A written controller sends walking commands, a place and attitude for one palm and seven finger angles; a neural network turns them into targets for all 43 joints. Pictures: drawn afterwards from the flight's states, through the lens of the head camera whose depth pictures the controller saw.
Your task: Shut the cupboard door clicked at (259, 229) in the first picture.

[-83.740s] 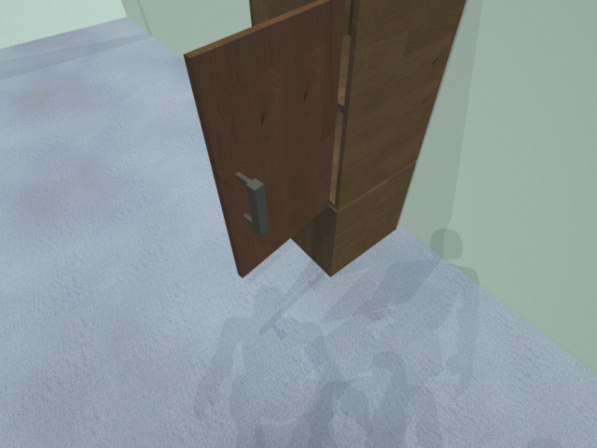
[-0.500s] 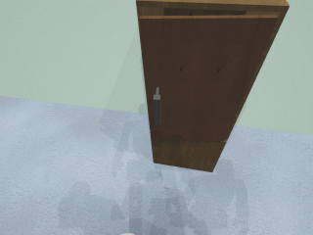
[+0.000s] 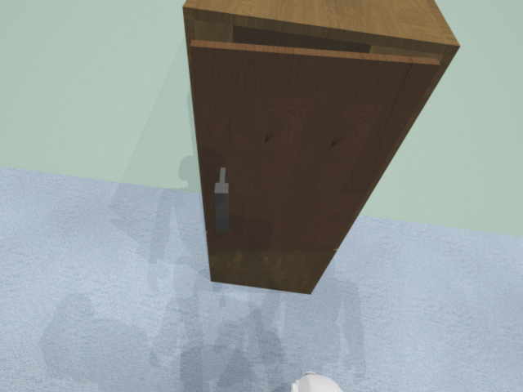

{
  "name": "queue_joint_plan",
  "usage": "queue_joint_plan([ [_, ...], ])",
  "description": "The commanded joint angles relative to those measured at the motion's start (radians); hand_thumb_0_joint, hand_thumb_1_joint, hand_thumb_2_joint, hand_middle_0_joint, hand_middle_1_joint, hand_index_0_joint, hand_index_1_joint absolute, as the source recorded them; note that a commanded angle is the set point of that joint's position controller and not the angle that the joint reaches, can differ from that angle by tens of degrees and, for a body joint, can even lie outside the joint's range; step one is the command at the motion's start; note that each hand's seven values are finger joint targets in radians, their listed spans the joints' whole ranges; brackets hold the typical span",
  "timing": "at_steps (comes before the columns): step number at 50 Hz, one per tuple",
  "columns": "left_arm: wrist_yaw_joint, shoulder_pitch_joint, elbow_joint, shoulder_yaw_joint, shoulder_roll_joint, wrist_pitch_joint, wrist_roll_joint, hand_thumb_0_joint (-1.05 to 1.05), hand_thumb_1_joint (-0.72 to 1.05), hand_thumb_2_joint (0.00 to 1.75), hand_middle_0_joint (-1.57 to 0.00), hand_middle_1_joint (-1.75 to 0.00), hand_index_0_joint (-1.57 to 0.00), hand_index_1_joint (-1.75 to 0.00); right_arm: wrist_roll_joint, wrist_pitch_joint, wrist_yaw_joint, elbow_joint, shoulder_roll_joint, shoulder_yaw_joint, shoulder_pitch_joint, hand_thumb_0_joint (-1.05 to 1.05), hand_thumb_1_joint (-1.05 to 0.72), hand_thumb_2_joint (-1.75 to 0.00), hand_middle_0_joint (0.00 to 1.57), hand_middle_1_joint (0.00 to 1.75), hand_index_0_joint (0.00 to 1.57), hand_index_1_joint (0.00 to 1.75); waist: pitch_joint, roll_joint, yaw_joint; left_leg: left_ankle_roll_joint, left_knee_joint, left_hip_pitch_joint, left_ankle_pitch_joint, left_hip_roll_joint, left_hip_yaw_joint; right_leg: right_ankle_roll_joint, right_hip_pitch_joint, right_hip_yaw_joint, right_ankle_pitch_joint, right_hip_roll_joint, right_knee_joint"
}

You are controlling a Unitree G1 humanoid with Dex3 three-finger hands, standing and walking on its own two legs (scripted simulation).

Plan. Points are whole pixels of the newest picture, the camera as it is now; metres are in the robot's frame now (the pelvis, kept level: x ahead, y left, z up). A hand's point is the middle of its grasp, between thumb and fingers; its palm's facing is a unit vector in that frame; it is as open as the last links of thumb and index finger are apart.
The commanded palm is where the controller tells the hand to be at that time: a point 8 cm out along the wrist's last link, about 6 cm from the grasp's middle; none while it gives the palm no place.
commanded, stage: come to a stop and stand still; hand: left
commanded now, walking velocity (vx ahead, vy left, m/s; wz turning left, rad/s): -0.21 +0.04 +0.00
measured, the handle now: (222, 200) +0.48 +0.10 -0.08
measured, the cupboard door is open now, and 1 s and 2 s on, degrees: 7 7 7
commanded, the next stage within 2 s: look again from close up in 0.92 s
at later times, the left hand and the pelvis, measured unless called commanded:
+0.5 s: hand out of the picture +0.07 +0.14 -0.16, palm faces +0.07 -0.96 -0.26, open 7.3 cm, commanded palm none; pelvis +0.00 -0.06 +0.00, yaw +0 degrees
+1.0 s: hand out of the picture +0.00 +0.15 -0.18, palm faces +0.01 -0.98 -0.19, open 7.4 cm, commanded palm none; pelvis -0.02 -0.03 -0.01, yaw -1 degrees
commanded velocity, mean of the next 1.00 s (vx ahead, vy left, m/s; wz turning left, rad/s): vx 0.00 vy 0.03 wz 0.00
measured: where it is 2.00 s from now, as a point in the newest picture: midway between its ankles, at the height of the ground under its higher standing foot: outside the picture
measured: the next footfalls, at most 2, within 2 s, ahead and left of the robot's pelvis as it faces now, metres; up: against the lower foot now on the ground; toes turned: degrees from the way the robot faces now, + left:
right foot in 0.12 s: +0.10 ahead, -0.16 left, +0.00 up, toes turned -4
left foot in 0.62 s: -0.01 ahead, +0.09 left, +0.00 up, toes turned +1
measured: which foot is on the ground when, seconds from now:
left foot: down 0.00-0.14, up 0.16-0.60, down 0.62-1.00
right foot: up 0.00-0.10, down 0.12-0.62, up 0.64-0.94, down 0.96-1.00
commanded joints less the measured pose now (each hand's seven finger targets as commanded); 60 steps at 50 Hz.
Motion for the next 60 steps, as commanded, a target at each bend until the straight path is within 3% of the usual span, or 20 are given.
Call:
queue_joint_plan([
  [1,0.012,0.013,-0.046,-0.009,-0.004,-0.013,-0.004,0.00,0.90,0.90,-0.20,-0.30,-0.20,-0.30,0.005,0.003,-0.002,-0.026,-0.208,-0.062,0.026,0.00,-0.90,-0.90,0.20,0.30,0.20,0.30,-0.062,0.287,-0.006,0.125,-0.035,0.049,0.655,0.165,-0.058,0.005,0.092,-0.092,0.011,0.026,-0.184],
  [3,0.015,0.037,-0.046,-0.006,0.017,-0.023,-0.001,0.00,0.90,0.90,-0.20,-0.30,-0.20,-0.30,0.009,0.013,0.001,-0.023,-0.204,-0.070,0.005,0.00,-0.90,-0.90,0.20,0.30,0.20,0.30,-0.057,0.284,0.013,0.107,0.014,0.018,0.564,0.158,-0.066,-0.005,0.177,-0.094,0.070,0.026,-0.320],
  [5,0.023,0.126,-0.018,0.006,0.069,-0.042,0.003,0.00,0.90,0.90,-0.20,-0.30,-0.20,-0.30,0.019,0.018,0.011,-0.028,-0.179,-0.078,0.001,0.00,-0.90,-0.90,0.20,0.30,0.20,0.30,-0.113,0.146,0.052,0.035,0.137,-0.039,0.304,0.077,-0.019,-0.011,0.337,-0.030,0.417,-0.032,-0.496],
  [6,0.036,0.148,-0.011,0.019,0.152,-0.056,0.013,0.00,0.90,0.90,-0.20,-0.30,-0.20,-0.30,0.029,0.020,0.019,-0.035,-0.116,-0.071,0.041,0.00,-0.90,-0.90,0.20,0.30,0.20,0.30,-0.188,-0.102,0.050,-0.010,0.290,-0.179,-0.048,-0.031,0.022,-0.075,0.475,0.198,0.728,-0.222,-0.504],
  [7,0.039,0.159,-0.007,0.020,0.196,-0.059,0.006,0.00,0.90,0.90,-0.20,-0.30,-0.20,-0.30,0.040,0.038,0.016,-0.054,-0.095,-0.065,0.037,0.00,-0.90,-0.90,0.20,0.30,0.20,0.30,-0.209,-0.215,0.060,-0.013,0.459,-0.173,-0.415,-0.091,-0.043,-0.183,0.413,0.282,0.837,-0.381,-0.563],
  [8,0.041,0.120,-0.021,0.010,0.187,-0.056,0.005,0.00,0.90,0.90,-0.20,-0.30,-0.20,-0.30,0.039,0.054,0.019,-0.055,-0.097,-0.065,0.044,0.00,-0.90,-0.90,0.20,0.30,0.20,0.30,-0.161,-0.122,0.040,0.002,0.530,-0.133,-0.408,-0.081,-0.115,-0.209,0.300,0.230,0.735,-0.377,-0.604],
  [10,0.055,0.051,-0.021,0.012,0.141,-0.055,0.005,0.00,0.90,0.90,-0.20,-0.30,-0.20,-0.30,0.030,0.061,0.014,-0.025,-0.105,-0.064,0.026,0.00,-0.90,-0.90,0.20,0.30,0.20,0.30,-0.142,-0.223,0.028,-0.012,0.652,-0.242,-0.346,-0.078,-0.154,-0.211,0.350,0.249,0.787,-0.323,-0.567],
  [16,0.066,0.046,-0.041,0.019,0.115,-0.053,0.000,0.00,0.90,0.90,-0.20,-0.30,-0.20,-0.30,0.021,0.076,0.038,-0.039,-0.134,-0.071,-0.051,0.00,-0.90,-0.90,0.20,0.30,0.20,0.30,-0.167,-0.142,0.048,-0.042,0.686,-0.284,-0.173,-0.101,-0.175,-0.182,0.365,0.167,0.598,-0.292,-0.604],
  [24,0.058,0.076,-0.037,0.028,0.149,-0.049,0.019,0.00,0.90,0.90,-0.20,-0.30,-0.20,-0.30,0.023,0.059,0.053,-0.068,-0.122,-0.061,-0.103,0.00,-0.90,-0.90,0.20,0.30,0.20,0.30,-0.130,-0.149,0.075,-0.024,0.322,-0.179,-0.211,-0.113,-0.124,-0.189,0.332,0.228,0.162,-0.276,-0.703],
  [28,0.052,0.019,-0.032,0.025,0.147,-0.036,0.012,0.00,0.90,0.90,-0.20,-0.30,-0.20,-0.30,0.026,0.044,0.049,-0.030,-0.109,-0.056,0.010,0.00,-0.90,-0.90,0.20,0.30,0.20,0.30,-0.101,-0.153,0.013,0.000,0.004,0.082,-0.052,-0.138,-0.076,-0.114,0.138,0.179,-0.091,-0.199,-0.697],
  [29,0.049,0.016,-0.033,0.015,0.118,-0.032,0.004,0.00,0.90,0.90,-0.20,-0.30,-0.20,-0.30,0.024,0.035,0.045,-0.019,-0.121,-0.053,0.049,0.00,-0.90,-0.90,0.20,0.30,0.20,0.30,-0.110,-0.078,-0.007,0.009,-0.078,0.151,-0.035,-0.119,-0.108,-0.074,0.084,0.144,-0.146,-0.149,-0.643],
  [31,0.039,0.032,-0.040,-0.005,0.028,-0.022,-0.013,0.00,0.90,0.90,-0.20,-0.30,-0.20,-0.30,0.006,0.027,0.032,-0.051,-0.216,-0.063,-0.010,0.00,-0.90,-0.90,0.20,0.30,0.20,0.30,-0.026,0.258,0.006,0.091,-0.298,-0.043,-0.337,0.125,-0.402,-0.004,0.069,-0.012,-0.096,-0.002,-0.417],
  [33,0.028,0.051,-0.019,-0.006,0.026,-0.016,0.005,0.00,0.90,0.90,-0.20,-0.30,-0.20,-0.30,0.000,0.026,0.026,-0.080,-0.213,-0.047,-0.142,0.00,-0.90,-0.90,0.20,0.30,0.20,0.30,0.041,0.199,0.057,0.137,-0.371,-0.299,-0.456,0.160,-0.432,-0.005,0.222,-0.017,-0.023,0.006,-0.255],
  [38,0.017,0.080,0.033,-0.011,0.033,-0.027,0.000,0.00,0.90,0.90,-0.20,-0.30,-0.20,-0.30,0.014,-0.007,-0.001,-0.032,-0.163,-0.027,-0.065,0.00,-0.90,-0.90,0.20,0.30,0.20,0.30,0.053,0.155,0.031,0.130,-0.280,-0.015,0.016,0.103,-0.327,-0.001,0.055,0.033,-0.004,0.015,-0.165],
  [44,0.024,0.061,0.042,-0.025,0.011,-0.043,-0.017,0.00,0.90,0.90,-0.20,-0.30,-0.20,-0.30,0.012,-0.015,-0.018,0.039,-0.171,-0.042,0.058,0.00,-0.90,-0.90,0.20,0.30,0.20,0.30,-0.126,0.165,-0.010,0.166,-0.047,0.266,0.798,0.136,-0.302,-0.008,0.140,-0.011,-0.039,0.019,-0.398],
  [47,0.032,0.156,0.085,-0.016,0.026,-0.046,-0.015,0.00,0.90,0.90,-0.20,-0.30,-0.20,-0.30,0.028,-0.007,-0.020,0.049,-0.157,-0.047,0.040,0.00,-0.90,-0.90,0.20,0.30,0.20,0.30,-0.155,0.107,0.026,0.089,0.028,0.098,0.610,0.061,-0.247,-0.032,0.402,0.018,0.300,-0.004,-0.594],
  [50,0.045,0.157,0.106,-0.018,0.062,-0.053,-0.013,0.00,0.90,0.90,-0.20,-0.30,-0.20,-0.30,0.031,-0.006,-0.006,0.053,-0.082,-0.027,0.021,0.00,-0.90,-0.90,0.20,0.30,0.20,0.30,-0.095,-0.051,0.020,0.017,0.002,-0.082,0.163,-0.059,-0.147,-0.113,0.489,0.122,0.598,-0.153,-0.546],
  [51,0.095,0.185,0.113,-0.031,0.036,-0.077,0.004,0.00,0.90,0.90,-0.20,-0.30,-0.20,-0.30,0.027,-0.023,0.008,0.019,-0.131,-0.030,-0.035,0.00,-0.90,-0.90,0.20,0.30,0.20,0.30,-0.113,0.093,0.015,0.023,0.119,0.005,0.291,-0.028,-0.113,-0.065,0.376,0.115,0.763,-0.104,-0.458],
  [52,0.088,0.147,0.067,-0.038,0.063,-0.082,-0.013,0.00,0.90,0.90,-0.20,-0.30,-0.20,-0.30,0.019,-0.022,0.015,0.012,-0.090,-0.018,0.011,0.00,-0.90,-0.90,0.20,0.30,0.20,0.30,-0.152,0.092,0.002,0.041,0.111,-0.032,0.104,-0.027,-0.149,-0.081,0.372,0.084,0.452,-0.101,-0.478],
  [60,0.071,0.120,0.049,-0.049,0.040,-0.097,-0.017,0.00,0.90,0.90,-0.20,-0.30,-0.20,-0.30,0.017,-0.019,0.015,0.001,-0.074,-0.003,0.036,0.00,-0.90,-0.90,0.20,0.30,0.20,0.30,-0.054,-0.057,-0.002,0.034,0.073,-0.040,0.107,-0.051,-0.146,-0.097,0.305,0.113,0.430,-0.090,-0.520],
])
